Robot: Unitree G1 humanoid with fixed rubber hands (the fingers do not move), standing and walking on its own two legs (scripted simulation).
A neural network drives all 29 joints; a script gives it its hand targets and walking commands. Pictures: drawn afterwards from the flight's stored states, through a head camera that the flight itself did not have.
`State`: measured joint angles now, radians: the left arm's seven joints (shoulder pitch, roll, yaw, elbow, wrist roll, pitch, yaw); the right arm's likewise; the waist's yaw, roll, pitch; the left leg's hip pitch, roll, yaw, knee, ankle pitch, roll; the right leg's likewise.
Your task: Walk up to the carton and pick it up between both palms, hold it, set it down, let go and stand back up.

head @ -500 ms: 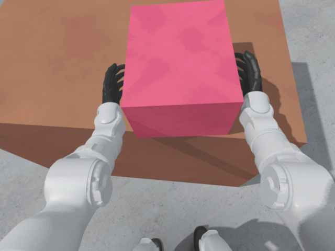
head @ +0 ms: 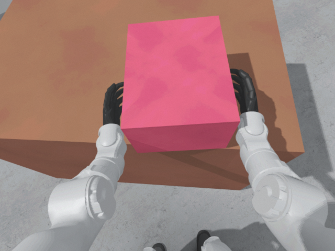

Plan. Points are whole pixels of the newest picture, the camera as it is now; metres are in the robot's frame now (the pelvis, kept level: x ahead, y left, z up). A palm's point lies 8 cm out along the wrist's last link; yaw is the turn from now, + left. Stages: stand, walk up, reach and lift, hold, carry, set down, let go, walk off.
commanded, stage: reach and lift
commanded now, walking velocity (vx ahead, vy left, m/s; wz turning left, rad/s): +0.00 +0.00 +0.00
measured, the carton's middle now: (176, 86) +0.52 -0.02 +0.00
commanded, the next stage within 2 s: none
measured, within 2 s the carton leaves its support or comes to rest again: leaves its support in 2.00 s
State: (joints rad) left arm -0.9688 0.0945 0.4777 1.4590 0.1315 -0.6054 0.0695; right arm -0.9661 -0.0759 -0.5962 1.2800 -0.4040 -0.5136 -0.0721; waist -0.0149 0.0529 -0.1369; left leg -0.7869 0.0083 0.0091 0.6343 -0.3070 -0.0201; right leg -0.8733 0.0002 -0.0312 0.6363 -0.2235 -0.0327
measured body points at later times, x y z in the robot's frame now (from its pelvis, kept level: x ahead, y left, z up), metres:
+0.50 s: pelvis +0.01 +0.00 +0.01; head +0.16 -0.02 +0.43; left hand +0.46 +0.14 +0.00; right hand +0.46 -0.18 +0.01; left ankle -0.03 +0.13 -0.71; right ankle +0.02 -0.10 -0.71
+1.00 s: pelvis +0.01 +0.01 +0.00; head +0.17 -0.01 +0.42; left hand +0.46 +0.14 -0.01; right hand +0.46 -0.18 +0.00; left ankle -0.03 +0.13 -0.71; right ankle +0.02 -0.10 -0.71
